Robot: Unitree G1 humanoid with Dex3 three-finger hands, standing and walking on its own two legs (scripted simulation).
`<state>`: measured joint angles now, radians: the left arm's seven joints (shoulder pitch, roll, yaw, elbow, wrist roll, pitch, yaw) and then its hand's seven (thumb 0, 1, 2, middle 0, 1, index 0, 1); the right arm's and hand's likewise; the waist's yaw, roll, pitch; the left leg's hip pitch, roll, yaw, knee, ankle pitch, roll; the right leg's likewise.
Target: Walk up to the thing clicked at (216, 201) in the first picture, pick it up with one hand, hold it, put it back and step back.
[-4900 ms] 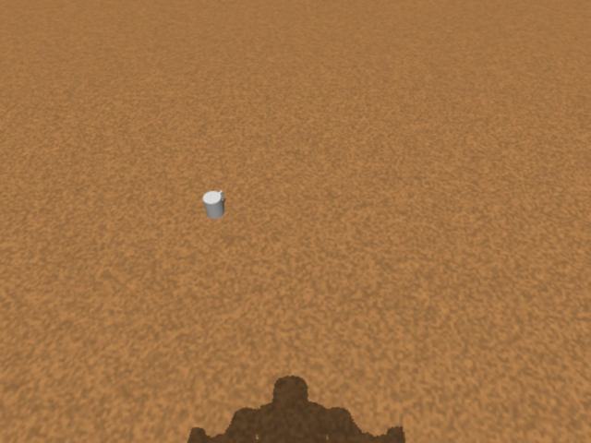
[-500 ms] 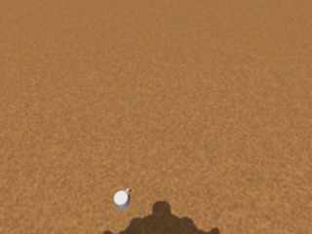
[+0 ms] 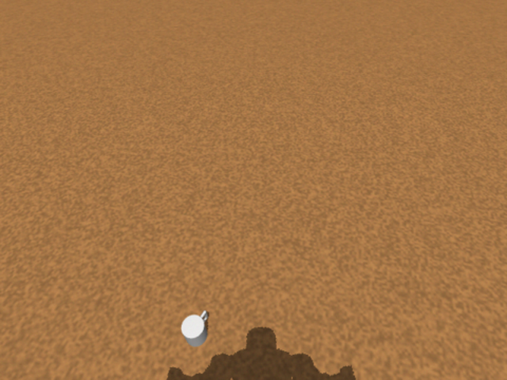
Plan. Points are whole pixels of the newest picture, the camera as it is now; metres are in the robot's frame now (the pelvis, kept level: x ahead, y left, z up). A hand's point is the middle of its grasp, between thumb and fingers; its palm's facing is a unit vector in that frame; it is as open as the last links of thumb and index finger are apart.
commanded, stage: stand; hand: left
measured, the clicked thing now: (197, 326) +0.46 +0.23 -0.73
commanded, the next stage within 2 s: walk up in 1.82 s
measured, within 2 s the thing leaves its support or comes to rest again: neither
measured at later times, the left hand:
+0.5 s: hand out of the picture +0.08 +0.24 -0.16, palm faces -0.02 -0.94 -0.34, open 7.4 cm
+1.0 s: hand out of the picture +0.08 +0.24 -0.16, palm faces -0.02 -0.94 -0.34, open 7.4 cm
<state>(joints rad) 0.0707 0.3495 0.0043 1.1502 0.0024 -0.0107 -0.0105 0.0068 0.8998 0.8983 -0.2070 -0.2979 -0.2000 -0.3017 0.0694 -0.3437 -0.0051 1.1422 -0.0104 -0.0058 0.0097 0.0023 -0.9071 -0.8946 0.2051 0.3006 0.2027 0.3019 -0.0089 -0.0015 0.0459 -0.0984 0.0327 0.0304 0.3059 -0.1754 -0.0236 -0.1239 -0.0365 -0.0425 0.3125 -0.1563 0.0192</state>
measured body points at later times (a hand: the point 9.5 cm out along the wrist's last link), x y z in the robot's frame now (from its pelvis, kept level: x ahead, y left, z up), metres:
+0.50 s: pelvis +0.00 -0.01 +0.00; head +0.02 -0.01 +0.45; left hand +0.08 +0.29 -0.13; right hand +0.08 -0.31 -0.14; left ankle -0.01 +0.13 -0.75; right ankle +0.01 -0.13 -0.75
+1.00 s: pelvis +0.01 -0.01 +0.00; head +0.02 -0.01 +0.45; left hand +0.08 +0.29 -0.13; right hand +0.07 -0.31 -0.14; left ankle -0.01 +0.13 -0.75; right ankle +0.01 -0.13 -0.75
